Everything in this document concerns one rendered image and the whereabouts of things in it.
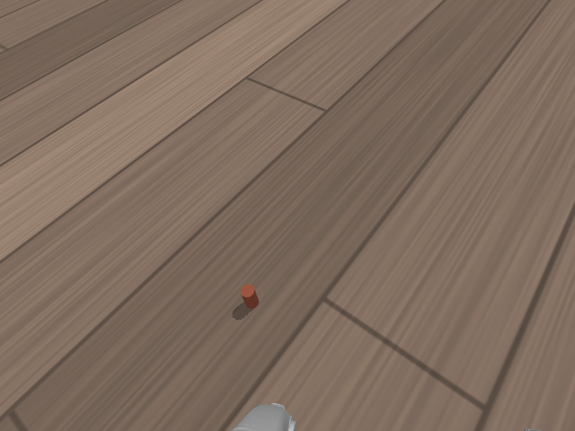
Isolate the can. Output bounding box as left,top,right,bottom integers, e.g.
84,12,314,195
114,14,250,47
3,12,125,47
241,285,259,309

